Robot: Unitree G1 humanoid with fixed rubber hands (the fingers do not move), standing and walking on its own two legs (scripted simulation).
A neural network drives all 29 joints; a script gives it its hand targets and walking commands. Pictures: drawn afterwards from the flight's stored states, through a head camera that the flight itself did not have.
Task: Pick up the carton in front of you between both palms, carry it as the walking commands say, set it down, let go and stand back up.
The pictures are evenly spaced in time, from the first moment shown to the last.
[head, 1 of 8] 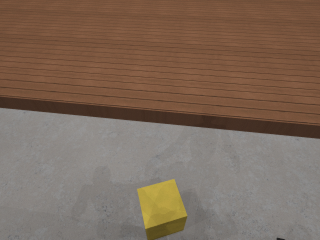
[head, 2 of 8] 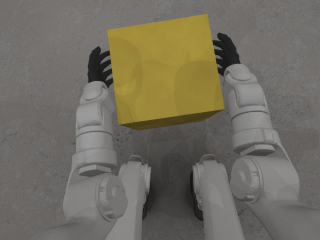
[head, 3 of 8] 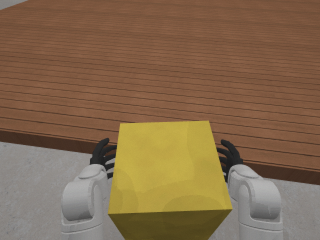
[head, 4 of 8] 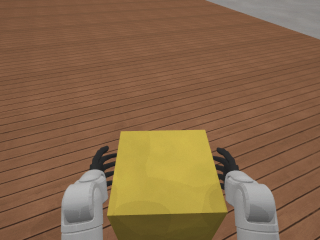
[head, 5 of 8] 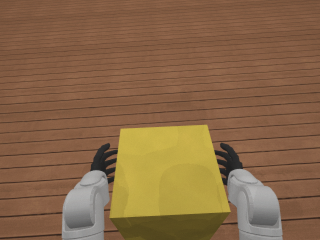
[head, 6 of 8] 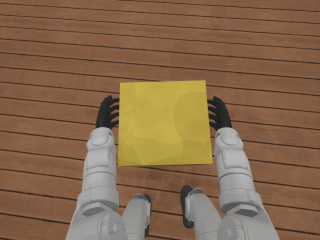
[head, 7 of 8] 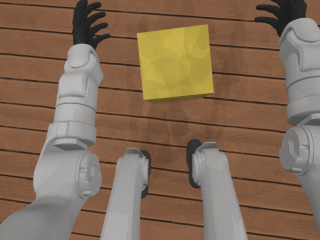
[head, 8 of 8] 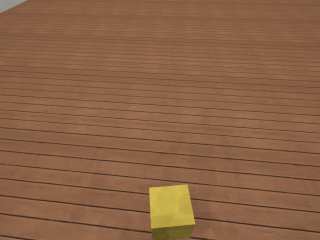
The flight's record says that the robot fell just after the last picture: no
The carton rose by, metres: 0.93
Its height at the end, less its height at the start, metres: +0.15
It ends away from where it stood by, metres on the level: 5.41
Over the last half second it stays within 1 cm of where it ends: yes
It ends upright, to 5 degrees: yes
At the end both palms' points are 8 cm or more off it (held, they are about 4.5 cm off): yes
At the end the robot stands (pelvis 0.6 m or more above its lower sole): yes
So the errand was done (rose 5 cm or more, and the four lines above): yes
